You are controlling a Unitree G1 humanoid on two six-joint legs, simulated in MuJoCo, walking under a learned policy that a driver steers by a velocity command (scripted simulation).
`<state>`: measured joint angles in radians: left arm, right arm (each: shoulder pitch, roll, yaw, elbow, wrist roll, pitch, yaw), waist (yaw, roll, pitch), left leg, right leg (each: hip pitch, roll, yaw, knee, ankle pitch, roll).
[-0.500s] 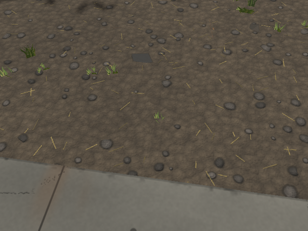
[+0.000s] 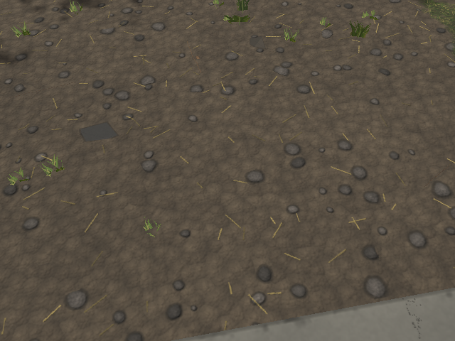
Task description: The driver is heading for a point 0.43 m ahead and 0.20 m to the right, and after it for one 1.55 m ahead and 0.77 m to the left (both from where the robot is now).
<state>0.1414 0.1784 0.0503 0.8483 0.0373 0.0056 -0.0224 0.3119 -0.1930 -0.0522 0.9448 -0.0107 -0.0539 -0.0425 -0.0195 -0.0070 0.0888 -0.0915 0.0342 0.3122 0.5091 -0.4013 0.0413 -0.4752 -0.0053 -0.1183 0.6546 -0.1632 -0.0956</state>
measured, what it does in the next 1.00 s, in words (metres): walks ahead, turning right: right foot, then left foot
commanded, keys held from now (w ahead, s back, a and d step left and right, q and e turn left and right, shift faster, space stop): w+e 0.80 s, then w+q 0.20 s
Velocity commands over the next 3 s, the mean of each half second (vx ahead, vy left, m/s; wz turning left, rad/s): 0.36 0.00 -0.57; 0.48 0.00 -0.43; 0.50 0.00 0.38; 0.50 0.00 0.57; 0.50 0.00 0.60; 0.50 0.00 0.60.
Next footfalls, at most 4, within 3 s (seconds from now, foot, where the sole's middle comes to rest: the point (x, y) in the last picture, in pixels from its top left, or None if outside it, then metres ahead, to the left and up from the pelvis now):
0.04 right None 0.14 -0.07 -0.77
0.58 left None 0.34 0.08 -0.77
1.10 right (325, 331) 0.47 -0.24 -0.77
1.64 left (281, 236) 0.83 -0.17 -0.88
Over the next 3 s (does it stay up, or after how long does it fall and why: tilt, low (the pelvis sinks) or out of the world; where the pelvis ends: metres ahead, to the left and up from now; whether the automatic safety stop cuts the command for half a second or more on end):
stays up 1.36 -0.10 -0.10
